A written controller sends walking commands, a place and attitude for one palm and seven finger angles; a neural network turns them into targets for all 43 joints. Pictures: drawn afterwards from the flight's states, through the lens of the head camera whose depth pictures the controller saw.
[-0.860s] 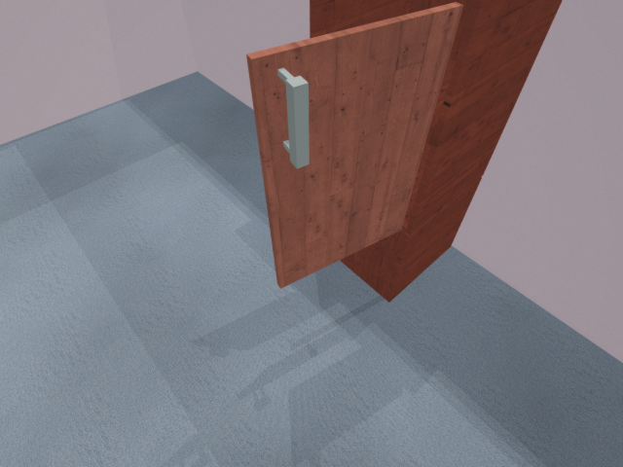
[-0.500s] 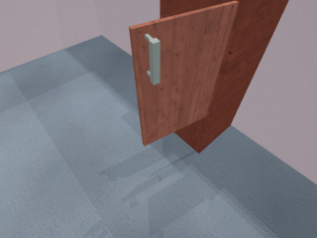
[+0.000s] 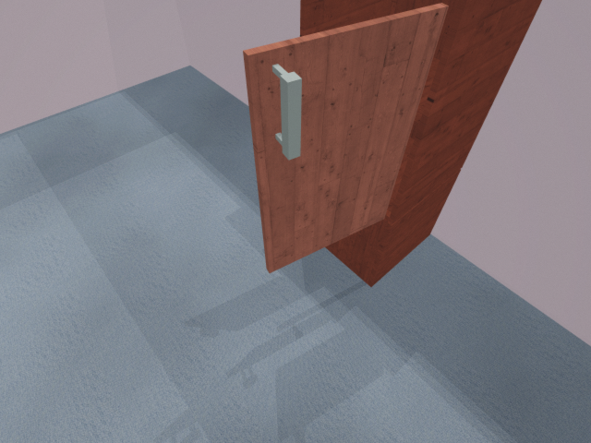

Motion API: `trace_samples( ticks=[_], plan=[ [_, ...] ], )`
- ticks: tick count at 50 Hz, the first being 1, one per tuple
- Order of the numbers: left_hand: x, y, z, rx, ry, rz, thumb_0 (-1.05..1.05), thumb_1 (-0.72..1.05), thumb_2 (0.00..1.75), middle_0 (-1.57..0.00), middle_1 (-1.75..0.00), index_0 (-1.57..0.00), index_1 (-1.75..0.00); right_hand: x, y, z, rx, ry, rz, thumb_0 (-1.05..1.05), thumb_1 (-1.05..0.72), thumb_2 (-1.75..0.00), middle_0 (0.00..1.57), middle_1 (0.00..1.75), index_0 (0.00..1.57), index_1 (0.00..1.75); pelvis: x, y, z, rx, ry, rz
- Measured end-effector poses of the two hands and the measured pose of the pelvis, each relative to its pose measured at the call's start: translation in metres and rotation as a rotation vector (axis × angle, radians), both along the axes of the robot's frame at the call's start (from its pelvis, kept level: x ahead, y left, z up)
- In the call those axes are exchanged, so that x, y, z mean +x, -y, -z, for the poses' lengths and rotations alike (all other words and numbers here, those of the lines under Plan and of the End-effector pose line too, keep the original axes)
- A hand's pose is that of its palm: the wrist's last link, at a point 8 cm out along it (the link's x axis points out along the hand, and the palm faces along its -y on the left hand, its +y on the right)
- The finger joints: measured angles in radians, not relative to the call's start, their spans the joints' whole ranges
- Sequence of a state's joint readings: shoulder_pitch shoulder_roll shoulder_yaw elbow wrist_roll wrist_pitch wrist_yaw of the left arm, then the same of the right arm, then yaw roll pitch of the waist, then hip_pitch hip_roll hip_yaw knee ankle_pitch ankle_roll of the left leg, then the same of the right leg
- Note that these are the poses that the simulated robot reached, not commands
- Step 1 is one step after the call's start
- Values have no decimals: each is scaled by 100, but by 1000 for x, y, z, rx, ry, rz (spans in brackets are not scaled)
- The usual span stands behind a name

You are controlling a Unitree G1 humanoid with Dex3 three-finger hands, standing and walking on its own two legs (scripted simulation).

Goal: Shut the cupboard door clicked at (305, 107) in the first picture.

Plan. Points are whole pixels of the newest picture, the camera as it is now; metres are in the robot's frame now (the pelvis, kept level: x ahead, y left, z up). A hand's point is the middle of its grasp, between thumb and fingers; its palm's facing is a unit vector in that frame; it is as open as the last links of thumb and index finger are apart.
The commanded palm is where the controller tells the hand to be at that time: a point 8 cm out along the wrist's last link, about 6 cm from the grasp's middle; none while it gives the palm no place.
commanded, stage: walk to a spot facing it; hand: left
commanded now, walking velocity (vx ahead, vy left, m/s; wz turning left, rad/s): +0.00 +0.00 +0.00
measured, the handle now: (285, 113) +0.57 +0.05 +0.14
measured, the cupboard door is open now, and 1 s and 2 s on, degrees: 78 78 78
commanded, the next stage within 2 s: none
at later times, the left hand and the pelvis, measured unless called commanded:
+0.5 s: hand out of the picture +0.06 +0.19 -0.18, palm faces -0.13 -0.96 -0.25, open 7.4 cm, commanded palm none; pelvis -0.02 -0.01 -0.02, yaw -10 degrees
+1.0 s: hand out of the picture +0.08 +0.16 -0.18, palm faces -0.34 -0.91 -0.25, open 7.4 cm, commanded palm none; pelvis -0.03 -0.02 -0.01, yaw -26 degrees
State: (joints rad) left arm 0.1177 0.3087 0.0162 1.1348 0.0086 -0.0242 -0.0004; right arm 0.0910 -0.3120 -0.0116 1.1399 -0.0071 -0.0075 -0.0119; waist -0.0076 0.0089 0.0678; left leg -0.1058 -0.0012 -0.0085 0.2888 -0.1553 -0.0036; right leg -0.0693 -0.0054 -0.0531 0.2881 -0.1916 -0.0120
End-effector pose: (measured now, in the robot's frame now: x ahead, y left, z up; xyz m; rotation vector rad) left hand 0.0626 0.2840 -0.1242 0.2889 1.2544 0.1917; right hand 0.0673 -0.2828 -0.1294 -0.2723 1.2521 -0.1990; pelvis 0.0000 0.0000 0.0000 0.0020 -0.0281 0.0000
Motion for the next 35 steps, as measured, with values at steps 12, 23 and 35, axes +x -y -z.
trace_samples(
  ticks=[12,23,35],
  plan=[
    [1,5,5,-3,-20,8,1,91,90,-20,-30,-20,-30,-5,-4,3,0,14,34,0,-90,-90,20,30,21,30,-2,0,3,-2,-4,42],
    [-4,39,27,-70,-81,88,1,91,90,-20,-30,-20,-30,-65,-25,29,67,-23,172,0,-90,-90,20,30,21,30,-19,3,18,26,2,155],
    [-11,80,15,-22,-100,159,1,91,90,-20,-30,-20,-30,-105,9,39,107,-42,313,0,-90,-90,20,30,21,30,-36,34,16,40,-17,269]
  ],
)
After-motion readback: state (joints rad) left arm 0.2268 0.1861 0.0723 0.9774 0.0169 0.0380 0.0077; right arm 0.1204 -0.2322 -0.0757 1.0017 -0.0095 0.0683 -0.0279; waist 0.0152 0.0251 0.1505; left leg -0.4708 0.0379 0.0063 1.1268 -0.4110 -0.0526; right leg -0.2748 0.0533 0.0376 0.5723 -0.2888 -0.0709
